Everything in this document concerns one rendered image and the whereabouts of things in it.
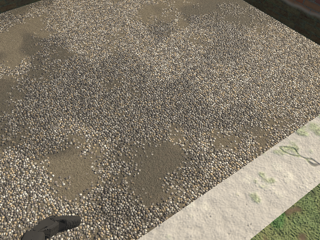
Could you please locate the left robot hand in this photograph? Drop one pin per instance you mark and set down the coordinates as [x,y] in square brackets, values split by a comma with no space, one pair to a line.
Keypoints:
[50,226]

